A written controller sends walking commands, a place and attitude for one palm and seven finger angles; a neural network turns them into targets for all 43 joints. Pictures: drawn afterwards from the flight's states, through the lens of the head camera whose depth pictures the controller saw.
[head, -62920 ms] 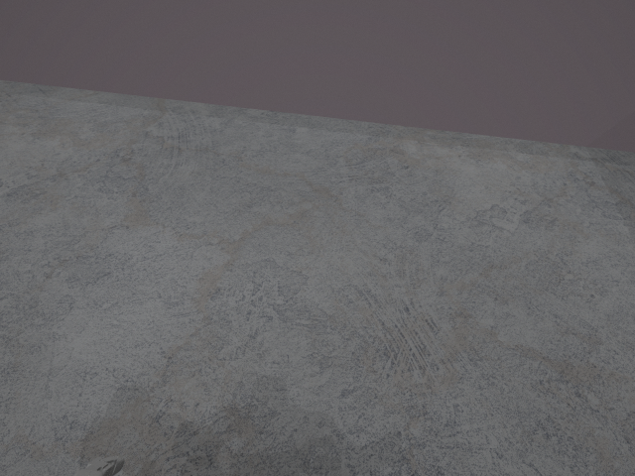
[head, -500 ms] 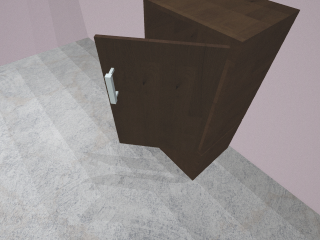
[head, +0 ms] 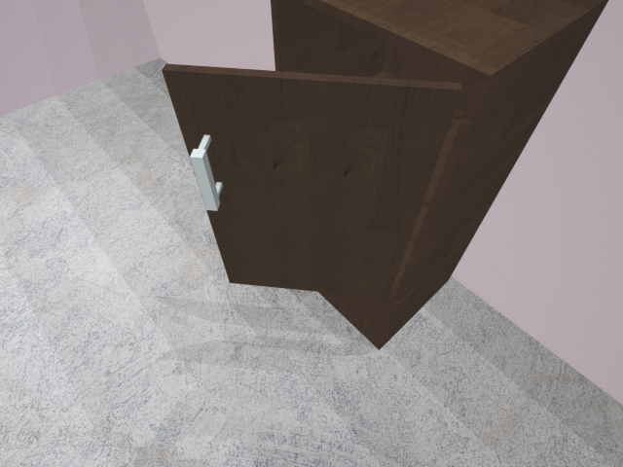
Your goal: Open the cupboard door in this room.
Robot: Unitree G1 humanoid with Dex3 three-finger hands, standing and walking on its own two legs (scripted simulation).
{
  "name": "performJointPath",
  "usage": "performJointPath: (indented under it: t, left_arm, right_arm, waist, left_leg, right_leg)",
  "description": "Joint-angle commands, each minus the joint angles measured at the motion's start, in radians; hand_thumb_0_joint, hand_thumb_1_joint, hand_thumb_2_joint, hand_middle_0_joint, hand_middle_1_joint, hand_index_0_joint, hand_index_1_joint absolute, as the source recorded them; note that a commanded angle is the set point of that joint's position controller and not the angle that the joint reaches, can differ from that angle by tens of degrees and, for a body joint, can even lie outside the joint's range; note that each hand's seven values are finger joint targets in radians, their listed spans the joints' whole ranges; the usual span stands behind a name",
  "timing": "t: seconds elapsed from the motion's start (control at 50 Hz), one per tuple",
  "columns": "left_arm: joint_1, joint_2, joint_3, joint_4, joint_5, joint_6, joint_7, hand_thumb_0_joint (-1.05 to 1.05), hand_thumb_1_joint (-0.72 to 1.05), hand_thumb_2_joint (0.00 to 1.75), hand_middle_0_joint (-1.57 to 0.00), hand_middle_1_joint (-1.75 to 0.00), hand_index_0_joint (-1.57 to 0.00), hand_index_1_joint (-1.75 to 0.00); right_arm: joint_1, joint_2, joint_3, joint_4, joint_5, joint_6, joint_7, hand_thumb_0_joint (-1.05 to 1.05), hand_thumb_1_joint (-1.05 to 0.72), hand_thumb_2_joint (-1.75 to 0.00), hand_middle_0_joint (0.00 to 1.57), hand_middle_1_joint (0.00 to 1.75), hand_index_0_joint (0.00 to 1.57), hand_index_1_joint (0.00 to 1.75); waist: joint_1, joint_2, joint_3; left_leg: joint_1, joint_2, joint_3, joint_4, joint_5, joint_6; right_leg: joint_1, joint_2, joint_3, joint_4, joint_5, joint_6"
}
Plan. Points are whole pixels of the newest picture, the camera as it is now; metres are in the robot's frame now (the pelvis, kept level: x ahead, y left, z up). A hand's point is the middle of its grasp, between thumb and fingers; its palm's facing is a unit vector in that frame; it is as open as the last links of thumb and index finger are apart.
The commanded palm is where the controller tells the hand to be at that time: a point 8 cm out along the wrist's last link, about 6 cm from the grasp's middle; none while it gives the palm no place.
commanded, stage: come to a stop and stand still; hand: left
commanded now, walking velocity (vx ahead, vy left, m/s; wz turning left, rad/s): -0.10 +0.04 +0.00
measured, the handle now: (209, 173) +0.55 +0.21 +0.02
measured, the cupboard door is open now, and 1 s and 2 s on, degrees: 41 41 41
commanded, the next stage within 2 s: look again from close up in 0.72 s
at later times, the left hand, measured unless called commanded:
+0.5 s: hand out of the picture +0.00 +0.16 -0.16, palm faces +0.02 -0.98 -0.21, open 7.3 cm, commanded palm none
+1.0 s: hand out of the picture -0.06 +0.15 -0.17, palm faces +0.02 -0.98 -0.19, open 7.4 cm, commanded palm none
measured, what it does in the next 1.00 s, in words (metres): stands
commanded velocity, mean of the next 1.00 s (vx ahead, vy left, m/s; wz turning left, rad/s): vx -0.01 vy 0.00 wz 0.00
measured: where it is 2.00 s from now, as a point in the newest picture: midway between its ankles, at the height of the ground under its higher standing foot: outside the picture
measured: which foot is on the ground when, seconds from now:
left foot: down 0.00-1.00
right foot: down 0.00-1.00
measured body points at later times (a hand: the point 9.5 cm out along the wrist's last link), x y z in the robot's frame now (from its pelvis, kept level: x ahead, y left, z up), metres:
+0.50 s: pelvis -0.04 -0.02 +0.01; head -0.03 -0.02 +0.46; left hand +0.00 +0.21 -0.15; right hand -0.02 -0.25 -0.15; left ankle -0.06 +0.10 -0.73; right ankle -0.01 -0.11 -0.73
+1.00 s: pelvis -0.05 -0.01 +0.00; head -0.05 -0.02 +0.45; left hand -0.06 +0.21 -0.15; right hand -0.05 -0.22 -0.16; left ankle -0.06 +0.10 -0.73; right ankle -0.01 -0.11 -0.73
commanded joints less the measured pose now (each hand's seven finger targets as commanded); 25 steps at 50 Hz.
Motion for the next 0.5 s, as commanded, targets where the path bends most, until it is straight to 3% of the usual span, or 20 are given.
performJointPath:
  t: [0.0, 0.04, 0.08, 0.16, 0.32, 0.42, 0.48]
  left_arm:
    - [0.101, 0.112, 0.026, -0.034, -0.002, -0.005, 0.018, 0.00, 0.90, 0.90, -0.20, -0.30, -0.20, -0.30]
    - [0.079, 0.114, 0.031, -0.052, -0.002, -0.002, 0.019, 0.00, 0.90, 0.90, -0.20, -0.30, -0.20, -0.30]
    - [0.049, 0.104, 0.029, -0.065, -0.001, 0.004, 0.020, 0.00, 0.90, 0.90, -0.20, -0.30, -0.20, -0.30]
    - [0.019, 0.089, 0.020, -0.073, 0.001, 0.007, 0.014, 0.00, 0.90, 0.90, -0.20, -0.30, -0.20, -0.30]
    - [0.000, 0.120, 0.012, -0.056, -0.002, -0.007, 0.001, 0.00, 0.90, 0.90, -0.20, -0.30, -0.20, -0.30]
    - [0.012, 0.126, 0.009, -0.038, -0.004, -0.010, -0.004, 0.00, 0.90, 0.90, -0.20, -0.30, -0.20, -0.30]
    - [0.026, 0.123, 0.007, -0.027, -0.003, -0.014, -0.004, 0.00, 0.90, 0.90, -0.20, -0.30, -0.20, -0.30]
  right_arm:
    - [0.066, -0.102, -0.037, -0.044, 0.002, -0.006, -0.012, 0.00, -0.90, -0.90, 0.20, 0.30, 0.20, 0.30]
    - [0.063, -0.102, -0.039, -0.047, 0.000, -0.004, -0.011, 0.00, -0.90, -0.90, 0.20, 0.30, 0.20, 0.30]
    - [0.051, -0.099, -0.038, -0.049, -0.004, -0.002, -0.010, 0.00, -0.90, -0.90, 0.20, 0.30, 0.20, 0.30]
    - [0.016, -0.098, -0.031, -0.055, -0.007, -0.006, -0.004, 0.00, -0.90, -0.90, 0.20, 0.30, 0.20, 0.30]
    - [-0.002, -0.124, -0.019, -0.051, -0.008, -0.009, 0.008, 0.00, -0.90, -0.90, 0.20, 0.30, 0.20, 0.30]
    - [0.010, -0.135, -0.014, -0.039, -0.009, -0.010, 0.013, 0.00, -0.90, -0.90, 0.20, 0.30, 0.20, 0.30]
    - [0.025, -0.135, -0.011, -0.030, -0.008, -0.010, 0.014, 0.00, -0.90, -0.90, 0.20, 0.30, 0.20, 0.30]
  waist:
    - [0.009, -0.072, -0.130]
    - [0.007, -0.036, -0.150]
    - [0.005, -0.008, -0.118]
    - [0.012, 0.015, -0.076]
    - [0.007, 0.007, -0.023]
    - [0.007, 0.006, 0.005]
    - [0.005, -0.006, 0.001]
  left_leg:
    - [-0.043, 0.108, -0.050, 0.005, 0.479, -0.004]
    - [-0.022, 0.111, -0.052, 0.009, 0.507, -0.005]
    - [-0.017, 0.124, -0.063, -0.013, 0.523, 0.001]
    - [-0.038, 0.138, -0.084, -0.080, 0.408, 0.014]
    - [-0.055, 0.116, -0.079, -0.143, 0.182, 0.001]
    - [-0.061, 0.109, -0.080, -0.170, 0.118, 0.004]
    - [-0.059, 0.108, -0.080, -0.175, 0.121, 0.004]
  right_leg:
    - [0.140, -0.155, 0.127, -0.011, 0.793, -0.071]
    - [0.120, -0.150, 0.125, -0.005, 0.738, -0.073]
    - [0.078, -0.129, 0.117, -0.013, 0.622, -0.059]
    - [0.055, -0.092, 0.112, -0.075, 0.401, -0.036]
    - [0.031, -0.095, 0.143, -0.206, 0.210, -0.039]
    - [0.014, -0.085, 0.151, -0.270, 0.060, -0.035]
    - [0.025, -0.083, 0.148, -0.284, 0.055, -0.034]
